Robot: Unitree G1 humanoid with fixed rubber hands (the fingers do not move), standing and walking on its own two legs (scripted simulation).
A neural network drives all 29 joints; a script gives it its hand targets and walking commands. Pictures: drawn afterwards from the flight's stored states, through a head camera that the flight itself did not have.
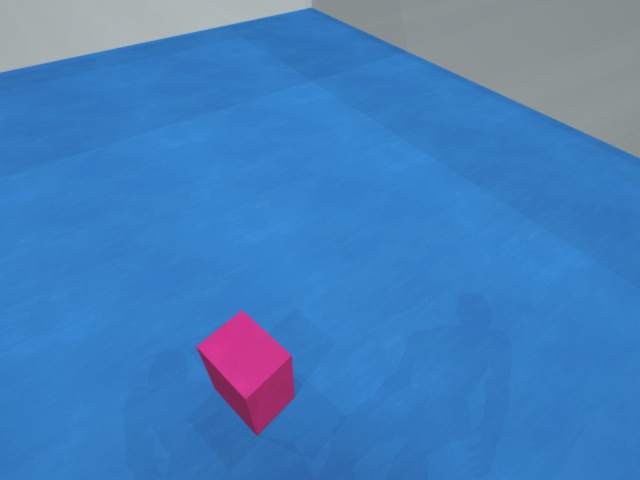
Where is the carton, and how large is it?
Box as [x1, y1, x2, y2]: [196, 310, 294, 435]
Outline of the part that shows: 241,310 196,346 216,390 257,435 294,396 291,355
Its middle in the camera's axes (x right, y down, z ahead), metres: -0.21 +0.41 +1.13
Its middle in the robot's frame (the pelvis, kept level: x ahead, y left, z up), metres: +0.54 +0.20 -0.64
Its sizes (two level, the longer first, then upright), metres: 0.206 0.158 0.289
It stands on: the floor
